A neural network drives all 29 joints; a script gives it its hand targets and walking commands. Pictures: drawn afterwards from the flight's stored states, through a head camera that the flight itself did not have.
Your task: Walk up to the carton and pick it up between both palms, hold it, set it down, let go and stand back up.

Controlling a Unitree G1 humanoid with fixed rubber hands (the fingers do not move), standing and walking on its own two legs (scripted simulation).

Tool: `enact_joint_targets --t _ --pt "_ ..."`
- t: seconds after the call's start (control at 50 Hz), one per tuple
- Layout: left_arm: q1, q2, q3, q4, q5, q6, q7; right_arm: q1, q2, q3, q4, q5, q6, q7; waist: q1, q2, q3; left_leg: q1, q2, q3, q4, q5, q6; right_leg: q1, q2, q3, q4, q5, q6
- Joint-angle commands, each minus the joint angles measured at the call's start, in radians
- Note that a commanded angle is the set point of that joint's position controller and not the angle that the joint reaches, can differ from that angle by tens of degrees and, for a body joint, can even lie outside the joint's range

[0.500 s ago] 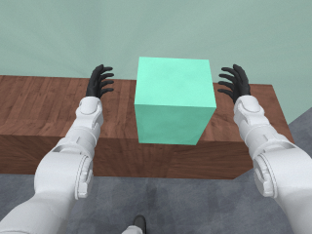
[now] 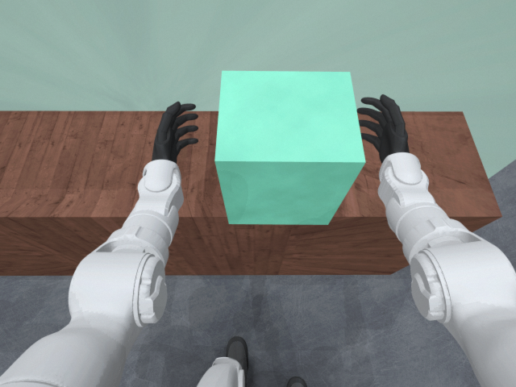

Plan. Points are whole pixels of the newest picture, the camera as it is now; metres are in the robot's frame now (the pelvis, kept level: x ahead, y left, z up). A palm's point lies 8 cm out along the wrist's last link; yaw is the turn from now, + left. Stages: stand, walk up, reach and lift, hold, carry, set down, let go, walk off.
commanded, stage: reach and lift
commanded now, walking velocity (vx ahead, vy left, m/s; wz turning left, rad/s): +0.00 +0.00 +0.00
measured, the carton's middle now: (281, 157) +0.49 +0.01 -0.03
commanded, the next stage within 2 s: none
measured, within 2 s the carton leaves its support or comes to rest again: leaves its support in 0.76 s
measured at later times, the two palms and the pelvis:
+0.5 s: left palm (187, 163) +0.43 +0.16 +0.04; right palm (379, 171) +0.43 -0.13 +0.04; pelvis +0.00 +0.00 +0.02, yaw +0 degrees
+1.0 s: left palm (182, 162) +0.42 +0.16 +0.05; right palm (377, 172) +0.42 -0.13 +0.05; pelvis +0.01 +0.00 +0.02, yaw +1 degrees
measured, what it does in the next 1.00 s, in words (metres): stands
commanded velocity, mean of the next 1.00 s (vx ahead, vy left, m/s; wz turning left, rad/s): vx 0.00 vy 0.00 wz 0.00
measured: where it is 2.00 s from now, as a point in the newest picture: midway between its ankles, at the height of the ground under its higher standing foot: outside the picture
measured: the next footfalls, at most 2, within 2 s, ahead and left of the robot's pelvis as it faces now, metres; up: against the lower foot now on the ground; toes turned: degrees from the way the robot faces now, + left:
none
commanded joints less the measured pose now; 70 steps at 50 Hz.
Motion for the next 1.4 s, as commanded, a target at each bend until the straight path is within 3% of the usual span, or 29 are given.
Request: enact_joint_targets --t 0.0,0.08,0.14,0.22,0.28,0.3,0.38,0.46,0.64,0.66,0.7,0.86,0.92,0.96,1.0,1.14,1.2,1.34,1.38 --pt "-0.314 0.075 0.027 -0.119 0.028 -0.023 0.005 -0.330 -0.114 -0.038 -0.110 -0.035 -0.024 -0.006 -0.010 0.016 -0.686 0.872 0.025 -0.060 0.109 0.390 -0.059 -0.029 -0.052 -0.014 -0.064 0.426 0.057" --pt "-0.319 0.022 0.065 -0.138 0.078 -0.016 0.008 -0.333 -0.046 -0.092 -0.129 -0.105 -0.017 -0.006 -0.009 0.012 -0.644 0.862 0.027 -0.053 0.089 0.352 -0.049 -0.021 -0.055 -0.012 -0.076 0.367 0.048" --pt "-0.317 -0.029 0.124 -0.165 0.161 -0.004 0.006 -0.321 0.021 -0.169 -0.155 -0.203 -0.016 -0.005 -0.009 0.008 -0.606 0.860 0.024 -0.041 0.065 0.334 -0.040 0.016 -0.060 -0.012 -0.086 0.350 0.043" --pt "-0.290 -0.150 0.247 -0.231 0.342 0.031 0.014 -0.282 0.190 -0.312 -0.206 -0.415 -0.008 0.003 0.005 0.008 -0.540 0.879 0.015 -0.013 0.023 0.332 -0.025 0.097 -0.056 -0.017 -0.104 0.326 0.035" --pt "-0.287 -0.516 0.265 -0.239 0.518 0.063 -0.037 -0.288 0.633 -0.436 -0.255 -0.699 0.010 0.079 0.007 0.016 -0.463 0.915 0.018 0.009 -0.013 0.327 -0.019 0.165 -0.061 -0.040 -0.127 0.346 0.022" --pt "-0.260 -0.587 0.270 -0.234 0.554 0.072 -0.052 -0.261 0.706 -0.459 -0.263 -0.758 0.011 0.110 0.007 0.020 -0.457 0.932 0.022 0.010 -0.019 0.336 -0.021 0.208 -0.066 -0.043 -0.126 0.370 0.017" --pt "-0.195 -0.597 0.333 -0.264 0.616 0.103 -0.049 -0.190 0.712 -0.517 -0.300 -0.866 0.023 0.143 0.009 0.005 -0.424 0.960 0.031 0.026 -0.039 0.421 -0.025 0.266 -0.063 -0.048 -0.141 0.406 0.028" --pt "-0.190 -0.522 0.360 -0.330 0.616 0.108 -0.013 -0.183 0.620 -0.552 -0.310 -0.874 0.007 0.132 0.017 -0.015 -0.436 1.022 0.048 0.033 -0.037 0.488 -0.020 0.221 -0.056 -0.047 -0.184 0.314 0.020" --pt "-0.213 -0.341 0.354 -0.394 0.549 0.104 0.032 -0.203 0.434 -0.556 -0.316 -0.762 0.026 0.058 0.002 -0.016 -0.415 0.977 0.026 0.045 -0.074 0.347 0.006 0.250 -0.073 -0.013 -0.207 0.263 0.043" --pt "-0.264 -0.415 0.364 -0.383 0.563 0.120 0.021 -0.239 0.541 -0.583 -0.264 -0.787 0.065 0.065 0.011 0.030 -0.363 0.938 0.019 0.045 -0.084 0.296 -0.017 0.205 -0.078 -0.015 -0.210 0.190 0.054" --pt "-0.260 -0.429 0.365 -0.424 0.574 0.140 0.012 -0.201 0.557 -0.631 -0.327 -0.839 0.085 0.081 -0.002 0.034 -0.419 0.990 0.022 0.043 -0.088 0.272 -0.022 0.201 -0.080 -0.027 -0.214 0.158 0.055" --pt "-0.223 -0.501 0.403 -0.431 0.623 0.184 -0.027 -0.199 0.622 -0.670 -0.391 -0.915 0.097 0.107 -0.008 -0.003 -0.389 1.067 0.023 0.037 -0.073 0.387 -0.028 0.229 -0.077 -0.042 -0.209 0.215 0.069" --pt "-0.228 -0.544 0.390 -0.444 0.620 0.178 -0.032 -0.211 0.673 -0.649 -0.409 -0.911 0.080 0.113 -0.001 -0.005 -0.408 1.097 0.031 0.037 -0.046 0.478 -0.026 0.202 -0.075 -0.052 -0.203 0.251 0.069" --pt "-0.223 -0.577 0.372 -0.455 0.623 0.176 -0.037 -0.201 0.688 -0.646 -0.401 -0.918 0.067 0.122 -0.005 0.016 -0.411 1.117 0.033 0.036 -0.039 0.495 -0.033 0.190 -0.070 -0.058 -0.203 0.243 0.064" --pt "-0.211 -0.579 0.368 -0.438 0.629 0.182 -0.040 -0.191 0.688 -0.657 -0.387 -0.930 0.069 0.126 -0.009 0.003 -0.394 1.132 0.036 0.032 -0.040 0.501 -0.034 0.188 -0.068 -0.061 -0.215 0.219 0.061" --pt "-0.222 -0.608 0.358 -0.441 0.627 0.183 -0.047 -0.196 0.720 -0.640 -0.379 -0.937 0.061 0.127 -0.016 -0.014 -0.398 1.106 0.031 0.035 -0.047 0.463 -0.026 0.211 -0.074 -0.060 -0.208 0.232 0.068" --pt "-0.224 -0.638 0.331 -0.449 0.621 0.183 -0.054 -0.193 0.742 -0.623 -0.383 -0.930 0.057 0.136 -0.017 0.017 -0.403 1.126 0.030 0.037 -0.045 0.477 -0.029 0.214 -0.076 -0.061 -0.212 0.241 0.061" --pt "-0.210 -0.656 0.310 -0.426 0.619 0.191 -0.063 -0.203 0.762 -0.605 -0.382 -0.928 0.055 0.143 -0.010 0.029 -0.404 1.117 0.030 0.040 -0.052 0.458 -0.027 0.234 -0.078 -0.058 -0.210 0.245 0.059" --pt "-0.222 -0.655 0.317 -0.434 0.616 0.184 -0.063 -0.211 0.791 -0.591 -0.381 -0.925 0.050 0.144 -0.005 0.003 -0.415 1.087 0.024 0.046 -0.053 0.443 -0.020 0.252 -0.083 -0.053 -0.203 0.273 0.064"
